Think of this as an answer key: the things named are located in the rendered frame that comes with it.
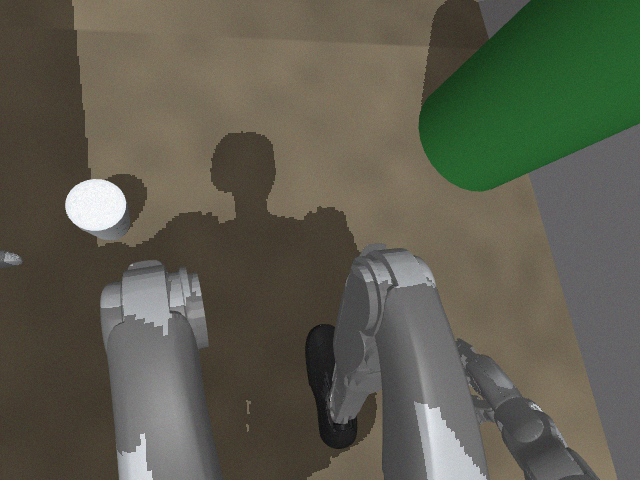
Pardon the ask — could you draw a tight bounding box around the cup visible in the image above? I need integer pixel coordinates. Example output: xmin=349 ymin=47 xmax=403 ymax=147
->
xmin=65 ymin=179 xmax=130 ymax=240

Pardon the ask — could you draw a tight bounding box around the right robot arm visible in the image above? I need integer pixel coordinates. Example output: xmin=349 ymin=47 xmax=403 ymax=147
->
xmin=494 ymin=397 xmax=600 ymax=480

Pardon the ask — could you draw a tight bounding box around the right robot foot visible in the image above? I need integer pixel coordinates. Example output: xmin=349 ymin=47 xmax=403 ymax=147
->
xmin=305 ymin=324 xmax=357 ymax=449

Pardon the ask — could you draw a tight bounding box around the right robot hand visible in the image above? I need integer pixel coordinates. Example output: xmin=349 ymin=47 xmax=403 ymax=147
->
xmin=455 ymin=338 xmax=523 ymax=425

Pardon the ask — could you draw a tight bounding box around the left robot hand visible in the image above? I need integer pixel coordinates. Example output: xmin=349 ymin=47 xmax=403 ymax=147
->
xmin=0 ymin=250 xmax=23 ymax=268

